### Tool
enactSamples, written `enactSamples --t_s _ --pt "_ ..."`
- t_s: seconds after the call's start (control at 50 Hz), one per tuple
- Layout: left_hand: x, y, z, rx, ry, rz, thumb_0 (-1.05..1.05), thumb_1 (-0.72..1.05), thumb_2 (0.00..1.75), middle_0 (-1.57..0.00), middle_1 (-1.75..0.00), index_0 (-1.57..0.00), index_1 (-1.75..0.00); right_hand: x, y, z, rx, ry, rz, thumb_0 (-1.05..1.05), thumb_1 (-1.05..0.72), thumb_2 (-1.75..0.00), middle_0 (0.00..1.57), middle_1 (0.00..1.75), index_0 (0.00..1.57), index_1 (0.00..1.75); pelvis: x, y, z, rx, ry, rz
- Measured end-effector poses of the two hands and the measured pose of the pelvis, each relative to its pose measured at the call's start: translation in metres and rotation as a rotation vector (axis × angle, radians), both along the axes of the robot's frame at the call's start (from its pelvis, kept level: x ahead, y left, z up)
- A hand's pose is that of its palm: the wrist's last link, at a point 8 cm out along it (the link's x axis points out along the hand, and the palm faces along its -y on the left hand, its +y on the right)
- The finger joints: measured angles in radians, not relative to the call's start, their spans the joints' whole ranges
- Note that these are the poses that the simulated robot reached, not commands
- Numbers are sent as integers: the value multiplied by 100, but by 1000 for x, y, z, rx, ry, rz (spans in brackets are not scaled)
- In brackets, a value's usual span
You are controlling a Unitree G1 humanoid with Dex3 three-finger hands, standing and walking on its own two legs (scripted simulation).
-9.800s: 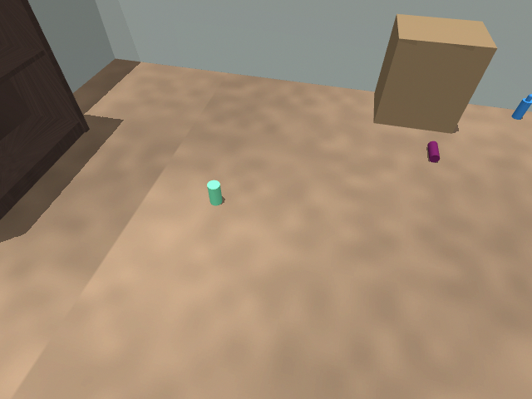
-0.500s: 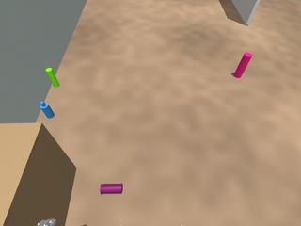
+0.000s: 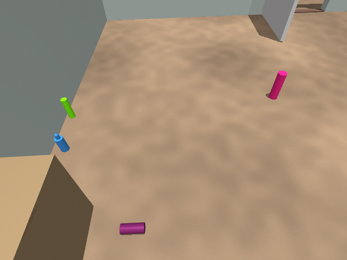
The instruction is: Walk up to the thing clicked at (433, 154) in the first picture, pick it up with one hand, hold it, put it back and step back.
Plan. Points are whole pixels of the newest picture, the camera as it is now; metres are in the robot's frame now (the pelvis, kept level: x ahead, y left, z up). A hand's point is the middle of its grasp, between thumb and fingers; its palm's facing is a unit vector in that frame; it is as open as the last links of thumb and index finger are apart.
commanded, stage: walk up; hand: left
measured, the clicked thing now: (132, 228) +0.44 +0.25 -0.75
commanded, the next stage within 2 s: stand in 1.16 s
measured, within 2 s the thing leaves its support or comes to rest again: neither
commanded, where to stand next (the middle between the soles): +0.06 +0.01 m, yaw +1 degrees
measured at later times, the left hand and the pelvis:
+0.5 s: hand out of the picture +0.11 +0.25 -0.15, palm faces -0.01 -0.94 -0.33, open 7.3 cm; pelvis +0.02 +0.00 +0.01, yaw -1 degrees
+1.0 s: hand out of the picture +0.10 +0.26 -0.15, palm faces -0.01 -0.94 -0.34, open 7.3 cm; pelvis +0.02 +0.00 +0.01, yaw -1 degrees
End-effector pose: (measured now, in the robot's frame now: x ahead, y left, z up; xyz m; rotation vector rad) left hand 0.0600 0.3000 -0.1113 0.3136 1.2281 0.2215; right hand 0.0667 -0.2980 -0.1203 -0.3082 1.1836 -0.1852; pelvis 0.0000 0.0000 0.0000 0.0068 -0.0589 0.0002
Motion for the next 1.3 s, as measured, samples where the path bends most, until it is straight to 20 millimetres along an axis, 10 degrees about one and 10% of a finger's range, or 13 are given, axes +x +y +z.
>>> enactSamples --t_s 0.38,1.3 --pt "47 -5 -1 -29 -52 -15 0 90 90 -21 -30 -21 -30 29 -3 18 -35 -15 -10 0 -91 -90 20 30 20 30 20 0 7 -6 18 -11" --pt "24 -2 1 -13 1 -20 0 90 90 -21 -30 -21 -30 8 3 11 -10 47 -35 0 -91 -90 20 30 20 30 11 3 10 -7 16 -14"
